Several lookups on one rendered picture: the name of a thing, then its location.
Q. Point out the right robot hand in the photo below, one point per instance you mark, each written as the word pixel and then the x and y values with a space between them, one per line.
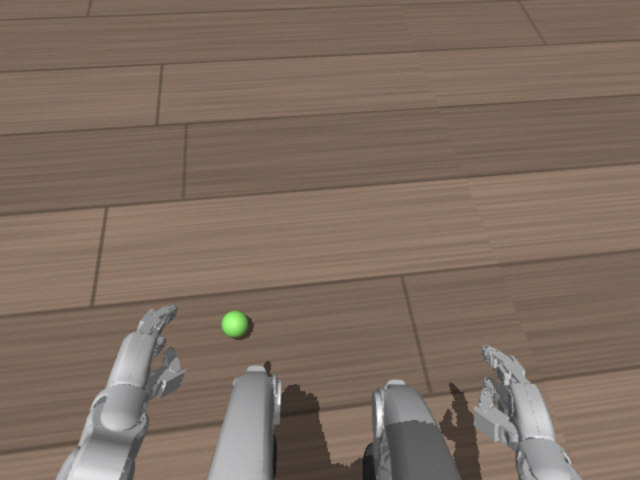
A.
pixel 522 412

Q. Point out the left robot hand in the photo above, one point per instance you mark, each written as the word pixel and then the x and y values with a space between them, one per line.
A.
pixel 133 363

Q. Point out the left robot arm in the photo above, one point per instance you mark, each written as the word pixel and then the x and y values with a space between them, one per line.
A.
pixel 111 438

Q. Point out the ball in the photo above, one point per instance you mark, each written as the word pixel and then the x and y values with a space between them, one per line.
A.
pixel 234 324

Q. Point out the right robot arm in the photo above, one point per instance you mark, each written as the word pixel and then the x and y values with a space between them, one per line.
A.
pixel 543 459

